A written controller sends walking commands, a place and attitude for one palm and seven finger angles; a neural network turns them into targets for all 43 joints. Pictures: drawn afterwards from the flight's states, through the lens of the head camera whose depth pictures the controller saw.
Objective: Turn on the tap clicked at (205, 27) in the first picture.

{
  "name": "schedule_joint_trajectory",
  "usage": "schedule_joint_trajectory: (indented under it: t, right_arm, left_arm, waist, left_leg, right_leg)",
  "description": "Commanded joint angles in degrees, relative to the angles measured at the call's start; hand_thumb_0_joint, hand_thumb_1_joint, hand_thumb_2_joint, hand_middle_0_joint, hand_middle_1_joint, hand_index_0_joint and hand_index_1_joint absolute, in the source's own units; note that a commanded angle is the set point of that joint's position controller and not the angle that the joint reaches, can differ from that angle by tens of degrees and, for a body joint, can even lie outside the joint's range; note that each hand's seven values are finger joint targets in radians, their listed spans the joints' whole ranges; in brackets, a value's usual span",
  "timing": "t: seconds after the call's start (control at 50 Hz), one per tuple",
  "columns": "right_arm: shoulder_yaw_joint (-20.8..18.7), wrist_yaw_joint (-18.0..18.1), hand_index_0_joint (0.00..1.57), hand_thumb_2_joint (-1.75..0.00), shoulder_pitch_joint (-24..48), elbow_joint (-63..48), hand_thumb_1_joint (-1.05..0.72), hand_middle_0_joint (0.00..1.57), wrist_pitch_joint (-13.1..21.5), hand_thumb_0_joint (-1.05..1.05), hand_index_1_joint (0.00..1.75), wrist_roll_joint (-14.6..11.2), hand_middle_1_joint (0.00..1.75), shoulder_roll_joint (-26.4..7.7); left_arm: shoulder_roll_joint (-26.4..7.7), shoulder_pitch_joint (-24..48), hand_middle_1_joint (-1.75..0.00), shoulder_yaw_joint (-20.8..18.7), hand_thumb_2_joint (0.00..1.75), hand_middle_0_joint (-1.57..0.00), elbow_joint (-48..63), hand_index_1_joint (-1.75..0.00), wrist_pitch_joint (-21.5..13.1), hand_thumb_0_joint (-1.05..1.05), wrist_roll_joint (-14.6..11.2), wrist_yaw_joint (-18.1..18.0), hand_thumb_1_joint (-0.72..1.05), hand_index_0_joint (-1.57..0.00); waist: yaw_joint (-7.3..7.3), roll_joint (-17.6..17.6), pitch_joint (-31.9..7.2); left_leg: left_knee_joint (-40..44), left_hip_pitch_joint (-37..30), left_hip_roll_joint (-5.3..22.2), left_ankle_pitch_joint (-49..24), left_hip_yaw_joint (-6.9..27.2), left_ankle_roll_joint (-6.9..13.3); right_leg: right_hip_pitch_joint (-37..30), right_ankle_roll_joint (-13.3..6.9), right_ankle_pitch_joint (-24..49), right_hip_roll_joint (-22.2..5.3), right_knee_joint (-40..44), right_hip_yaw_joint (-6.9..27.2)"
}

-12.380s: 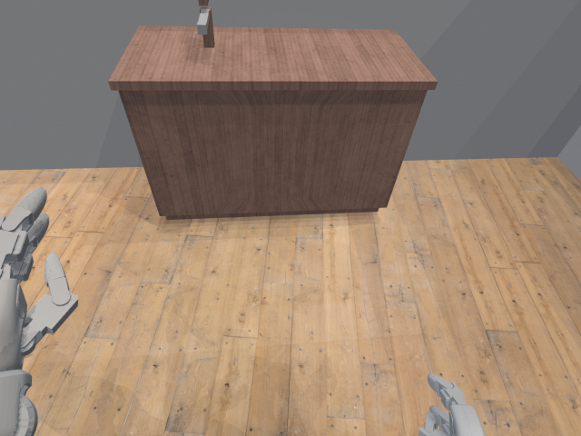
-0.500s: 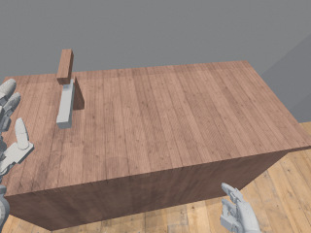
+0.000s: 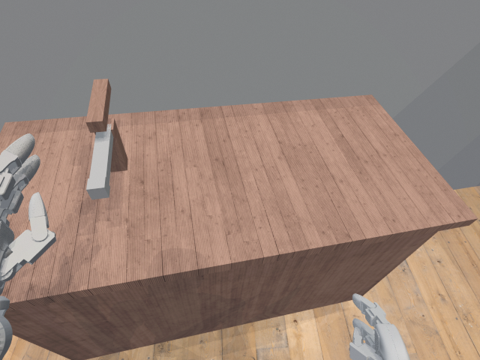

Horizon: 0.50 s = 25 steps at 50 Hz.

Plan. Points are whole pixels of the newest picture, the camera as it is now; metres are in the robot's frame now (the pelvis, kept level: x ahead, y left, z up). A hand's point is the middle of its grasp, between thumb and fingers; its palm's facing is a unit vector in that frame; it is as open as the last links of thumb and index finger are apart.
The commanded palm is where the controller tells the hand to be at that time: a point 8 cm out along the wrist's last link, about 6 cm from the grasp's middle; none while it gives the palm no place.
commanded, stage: look again from close up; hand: left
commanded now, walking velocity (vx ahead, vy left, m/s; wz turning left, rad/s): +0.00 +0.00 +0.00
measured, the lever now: (98, 188) +0.36 +0.27 +0.07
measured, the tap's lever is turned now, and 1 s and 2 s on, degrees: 0 0 0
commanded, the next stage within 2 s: shuffle to correct the standing spot in 0.02 s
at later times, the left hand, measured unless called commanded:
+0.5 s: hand (81, 199) +0.25 +0.21 +0.20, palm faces +0.34 -0.87 -0.35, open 7.4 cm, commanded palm +0.17 +0.24 +0.18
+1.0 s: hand (101, 200) +0.28 +0.21 +0.16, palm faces +0.27 -0.90 -0.35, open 7.4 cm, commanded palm +0.22 +0.25 +0.18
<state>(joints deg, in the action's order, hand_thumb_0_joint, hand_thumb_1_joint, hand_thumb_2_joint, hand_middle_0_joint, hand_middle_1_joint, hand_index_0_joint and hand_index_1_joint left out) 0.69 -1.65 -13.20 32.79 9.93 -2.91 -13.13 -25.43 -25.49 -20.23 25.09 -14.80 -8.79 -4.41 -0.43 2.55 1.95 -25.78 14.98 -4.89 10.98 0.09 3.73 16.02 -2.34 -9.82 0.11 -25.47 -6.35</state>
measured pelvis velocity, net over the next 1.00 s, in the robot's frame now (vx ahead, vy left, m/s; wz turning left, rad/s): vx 0.03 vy -0.01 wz -0.11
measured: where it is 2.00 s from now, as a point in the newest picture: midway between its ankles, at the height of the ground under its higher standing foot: outside the picture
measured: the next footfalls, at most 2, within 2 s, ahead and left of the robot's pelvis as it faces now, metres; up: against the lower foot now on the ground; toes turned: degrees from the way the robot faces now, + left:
none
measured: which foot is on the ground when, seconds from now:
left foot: down 0.00-1.00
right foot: down 0.00-1.00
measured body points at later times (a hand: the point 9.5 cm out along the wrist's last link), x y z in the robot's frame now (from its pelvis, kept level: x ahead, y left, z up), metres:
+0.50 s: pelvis -0.02 -0.02 -0.01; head +0.00 -0.03 +0.44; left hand +0.22 +0.25 +0.22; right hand +0.14 -0.24 -0.08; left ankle +0.03 +0.07 -0.74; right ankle +0.04 -0.09 -0.74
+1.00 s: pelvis +0.03 -0.01 +0.00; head +0.04 +0.00 +0.45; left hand +0.26 +0.26 +0.18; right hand +0.18 -0.25 -0.07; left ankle +0.03 +0.07 -0.74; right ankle +0.04 -0.09 -0.74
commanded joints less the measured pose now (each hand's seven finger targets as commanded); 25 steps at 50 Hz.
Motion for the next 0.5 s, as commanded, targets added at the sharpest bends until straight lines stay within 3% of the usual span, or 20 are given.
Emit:
schedule_joint_trajectory:
  t: [0.0,0.06,0.1,0.12,0.2,0.22,0.26,0.28,0.3,0.32,0.36,0.4,0.42,0.46,0.48]
  right_arm:
    - [-2.92,0.72,0.20,-0.90,5.52,-8.74,-0.90,0.20,3.31,0.00,0.30,-0.84,0.30,-7.95]
    - [-2.93,0.82,0.20,-0.90,4.71,-8.80,-0.90,0.20,3.26,0.00,0.30,-0.82,0.30,-7.71]
    - [-2.73,0.88,0.20,-0.90,5.67,-8.76,-0.90,0.20,3.23,0.00,0.30,-0.95,0.30,-7.86]
    - [-2.72,0.95,0.20,-0.90,5.02,-8.81,-0.90,0.20,3.17,0.00,0.30,-0.91,0.30,-7.35]
    - [-2.92,1.21,0.20,-0.90,5.07,-9.28,-0.90,0.20,3.07,0.00,0.30,-0.99,0.30,-7.01]
    - [-2.90,1.25,0.20,-0.90,4.29,-9.28,-0.90,0.20,2.89,0.00,0.30,-0.59,0.30,-6.80]
    - [-3.02,1.18,0.20,-0.90,4.29,-9.80,-0.90,0.20,2.80,0.00,0.30,-0.47,0.30,-6.59]
    - [-2.28,1.88,0.20,-0.90,-4.42,-4.15,-0.90,0.20,6.72,0.00,0.30,3.99,0.30,-9.50]
    - [-0.26,2.03,0.20,-0.90,2.98,-4.50,-0.90,0.20,4.80,0.00,0.30,0.11,0.30,-2.87]
    - [-1.68,1.16,0.20,-0.90,1.72,-6.79,-0.90,0.20,4.13,0.00,0.30,1.74,0.30,-5.24]
    - [-2.83,-0.52,0.20,-0.90,1.26,-8.90,-0.90,0.20,3.43,0.00,0.30,0.15,0.30,-5.57]
    - [-2.37,-1.96,0.20,-0.90,2.95,-10.18,-0.90,0.20,2.44,0.00,0.30,-1.07,0.30,-4.81]
    - [-2.11,-1.83,0.20,-0.90,2.45,-11.01,-0.90,0.20,1.54,0.00,0.30,-0.88,0.30,-5.08]
    - [-1.82,-0.63,0.20,-0.90,3.69,-11.48,-0.90,0.20,0.36,0.00,0.30,-0.45,0.30,-4.93]
    - [-1.72,0.26,0.20,-0.90,4.01,-11.42,-0.90,0.20,-0.11,0.00,0.30,-0.01,0.30,-4.64]
  left_arm:
    - [-10.91,3.51,-0.30,-7.53,0.90,-0.20,11.78,-0.30,-3.08,0.00,-0.32,-0.93,0.90,-0.20]
    - [-8.94,3.59,-0.30,-5.61,0.90,-0.20,11.30,-0.30,-2.89,0.00,-0.49,-0.85,0.90,-0.20]
    - [-10.24,4.50,-0.30,-6.47,0.90,-0.20,11.67,-0.30,-2.65,0.00,-0.38,-1.00,0.90,-0.20]
    - [-8.56,4.93,-0.30,-5.05,0.90,-0.20,11.74,-0.30,-2.60,0.00,-0.55,-0.90,0.90,-0.20]
    - [-10.06,7.50,-0.30,-6.20,0.90,-0.20,13.13,-0.30,-2.66,0.00,-0.43,-0.95,0.90,-0.20]
    - [-8.59,7.76,-0.30,-5.14,0.90,-0.20,12.65,-0.30,-2.74,0.00,-0.46,-0.87,0.90,-0.20]
    - [-8.40,8.60,-0.30,-4.71,0.90,-0.20,12.68,-0.30,-2.58,0.00,-0.07,-0.75,0.90,-0.20]
    - [-50.98,68.76,-0.30,-35.33,0.90,-0.20,26.70,-0.30,-9.84,0.00,15.47,-0.32,0.90,-0.20]
    - [-26.56,49.82,-0.30,-21.20,0.90,-0.20,2.86,-0.30,-5.57,0.00,9.76,0.58,0.90,-0.20]
    - [-12.49,37.74,-0.30,-9.74,0.90,-0.20,-0.31,-0.30,-3.93,0.00,7.75,2.54,0.90,-0.20]
    - [-2.98,21.49,-0.30,-2.08,0.90,-0.20,-0.73,-0.30,-2.90,0.00,4.99,3.30,0.90,-0.20]
    - [1.04,8.95,-0.30,-0.47,0.90,-0.20,2.25,-0.30,-1.91,0.00,4.07,2.72,0.90,-0.20]
    - [-0.38,6.23,-0.30,-0.96,0.90,-0.20,4.33,-0.30,-1.62,0.00,4.38,2.30,0.90,-0.20]
    - [-6.51,5.60,-0.30,-6.65,0.90,-0.20,5.61,-0.30,-1.24,0.00,4.61,1.16,0.90,-0.20]
    - [-9.02,5.53,-0.30,-9.64,0.90,-0.20,5.98,-0.30,-1.05,0.00,4.43,0.69,0.90,-0.20]
  waist:
    - [-0.88,-6.03,-8.16]
    - [-0.82,-4.67,-7.84]
    - [-0.77,-5.77,-7.73]
    - [-0.78,-5.75,-7.21]
    - [-1.21,-7.42,-7.32]
    - [-1.33,-7.32,-7.64]
    - [-1.66,-8.49,-7.99]
    - [-2.61,-3.57,-1.06]
    - [-1.42,-12.43,-3.35]
    - [-1.01,-16.35,-9.93]
    - [-2.04,-14.69,-9.90]
    - [-2.48,-8.77,-9.95]
    - [-2.33,-4.10,-8.83]
    - [-2.23,7.38,-4.45]
    - [-2.07,11.41,-3.56]
  left_leg:
    - [5.22,-0.81,8.74,-3.28,11.63,-4.36]
    - [4.89,-0.75,8.66,-2.91,11.46,-4.17]
    - [5.33,-1.30,8.66,-2.36,11.87,-4.27]
    - [5.74,-1.41,9.32,-2.50,11.94,-4.44]
    - [7.50,-1.52,12.53,-5.39,13.59,-5.47]
    - [8.46,-0.89,13.75,-5.38,14.08,-5.66]
    - [9.49,0.52,14.75,-2.15,13.78,-5.20]
    - [0.79,8.35,17.25,1.42,3.79,0.07]
    - [-1.05,-2.01,17.79,-0.38,4.86,-0.44]
    - [2.02,-4.10,12.97,1.20,3.71,-3.50]
    - [2.81,-1.15,11.28,8.73,2.23,-2.10]
    - [3.97,0.02,10.80,10.25,1.26,-1.57]
    - [3.40,2.03,10.56,11.83,1.14,-1.46]
    - [0.28,2.82,8.21,15.42,-0.13,-2.01]
    - [-2.85,2.07,6.93,14.73,-0.96,-2.33]
  right_leg:
    - [-4.75,1.03,0.38,-7.23,4.40,10.40]
    - [-4.74,1.09,0.35,-7.43,5.33,10.55]
    - [-4.30,1.05,-0.71,-7.40,5.47,10.61]
    - [-3.62,1.30,-0.86,-6.70,5.42,10.55]
    - [-2.00,2.25,-1.26,-4.23,1.82,10.55]
    - [-2.18,2.46,-1.99,-3.72,0.32,10.02]
    - [-2.69,2.59,-3.13,-3.72,-1.48,10.57]
    - [2.11,4.06,-6.10,-4.33,-1.43,13.95]
    - [10.48,-0.67,-7.09,-7.12,0.64,8.64]
    - [2.34,-0.53,-7.07,-3.08,-0.83,10.06]
    - [-2.73,1.66,-3.92,-3.28,-0.35,13.89]
    - [-5.79,2.61,-3.69,-2.91,0.58,12.99]
    - [-6.43,2.83,-5.98,-3.41,2.09,13.33]
    - [-0.94,2.22,-17.68,-4.92,10.03,16.33]
    - [2.19,1.32,-23.51,-6.41,13.42,18.17]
